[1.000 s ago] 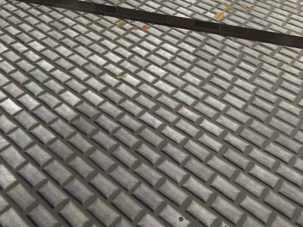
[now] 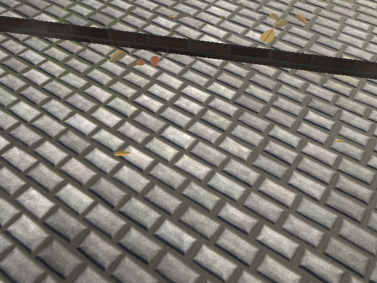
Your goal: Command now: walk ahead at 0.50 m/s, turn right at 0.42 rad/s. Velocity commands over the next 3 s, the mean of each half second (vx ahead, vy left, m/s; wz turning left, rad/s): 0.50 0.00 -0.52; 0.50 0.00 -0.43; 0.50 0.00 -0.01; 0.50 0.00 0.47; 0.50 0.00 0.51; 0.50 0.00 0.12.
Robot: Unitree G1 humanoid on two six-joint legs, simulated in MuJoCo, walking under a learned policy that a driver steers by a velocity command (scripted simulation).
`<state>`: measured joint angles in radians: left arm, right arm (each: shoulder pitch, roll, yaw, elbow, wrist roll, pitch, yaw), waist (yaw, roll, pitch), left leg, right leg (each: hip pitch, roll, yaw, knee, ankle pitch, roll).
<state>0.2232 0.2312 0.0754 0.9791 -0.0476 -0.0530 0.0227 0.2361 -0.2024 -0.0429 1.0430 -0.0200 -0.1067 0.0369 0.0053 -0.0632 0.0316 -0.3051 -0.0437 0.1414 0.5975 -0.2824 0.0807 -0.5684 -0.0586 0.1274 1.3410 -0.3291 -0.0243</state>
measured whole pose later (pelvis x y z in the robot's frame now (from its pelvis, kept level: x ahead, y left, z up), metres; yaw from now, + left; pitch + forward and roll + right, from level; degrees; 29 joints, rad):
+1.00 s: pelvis +0.55 -0.17 +0.01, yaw -30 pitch +2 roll +2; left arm 0.36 0.25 0.05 0.88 -0.02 -0.06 0.01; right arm 0.10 -0.25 -0.05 0.80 0.00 -0.12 0.03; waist 0.03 -0.02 0.01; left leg -0.37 -0.06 0.03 0.48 -0.14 0.05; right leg -0.32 0.07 0.12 1.16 -0.44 -0.05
